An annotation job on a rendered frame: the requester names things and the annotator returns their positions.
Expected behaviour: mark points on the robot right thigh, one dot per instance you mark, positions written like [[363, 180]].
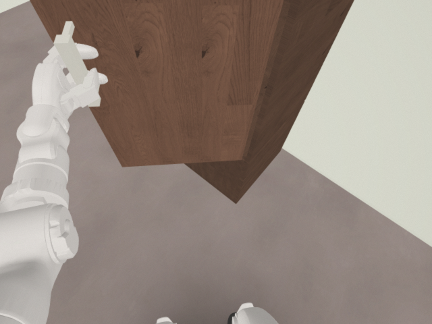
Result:
[[253, 315]]

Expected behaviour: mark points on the left robot upper arm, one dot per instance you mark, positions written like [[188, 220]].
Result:
[[34, 244]]

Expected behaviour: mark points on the cupboard door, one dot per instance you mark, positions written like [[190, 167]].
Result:
[[184, 76]]

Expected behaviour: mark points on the right robot shin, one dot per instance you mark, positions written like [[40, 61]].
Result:
[[245, 305]]

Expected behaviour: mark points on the left robot forearm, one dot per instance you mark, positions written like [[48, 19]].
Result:
[[41, 173]]

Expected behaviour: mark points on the handle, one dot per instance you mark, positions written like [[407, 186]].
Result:
[[71, 57]]

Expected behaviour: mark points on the left robot hand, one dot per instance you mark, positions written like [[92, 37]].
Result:
[[50, 86]]

